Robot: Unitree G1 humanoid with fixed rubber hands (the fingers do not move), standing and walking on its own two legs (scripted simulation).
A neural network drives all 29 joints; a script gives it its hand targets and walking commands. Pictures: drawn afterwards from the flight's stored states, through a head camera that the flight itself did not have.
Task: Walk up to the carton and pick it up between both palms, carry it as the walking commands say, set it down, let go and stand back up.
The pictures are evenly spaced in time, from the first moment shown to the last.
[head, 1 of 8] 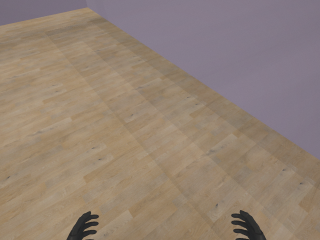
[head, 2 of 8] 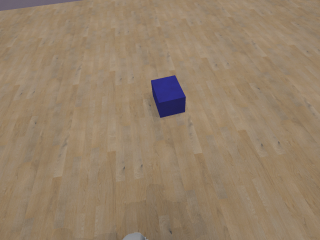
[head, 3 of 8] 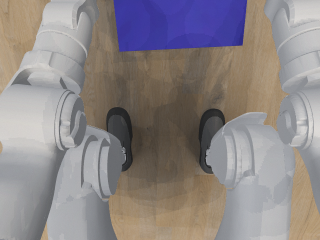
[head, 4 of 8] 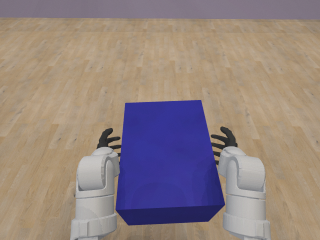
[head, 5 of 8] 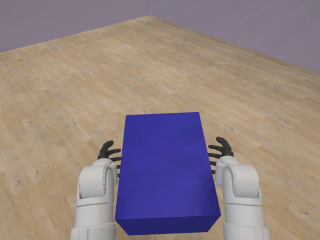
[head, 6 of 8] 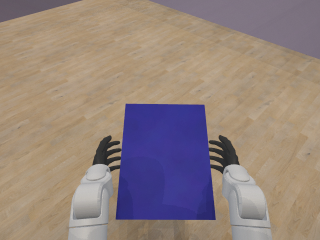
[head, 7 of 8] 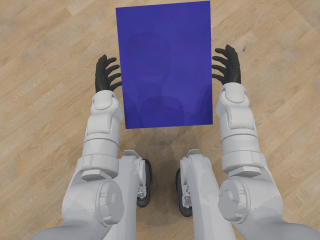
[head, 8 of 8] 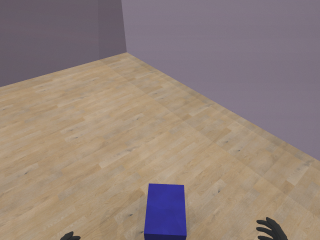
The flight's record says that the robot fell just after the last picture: no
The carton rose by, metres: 0.70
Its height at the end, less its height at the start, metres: +0.00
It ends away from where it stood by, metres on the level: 2.76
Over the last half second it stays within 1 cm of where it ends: yes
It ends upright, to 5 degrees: yes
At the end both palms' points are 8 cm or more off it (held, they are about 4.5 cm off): yes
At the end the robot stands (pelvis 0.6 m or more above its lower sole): yes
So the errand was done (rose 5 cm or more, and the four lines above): yes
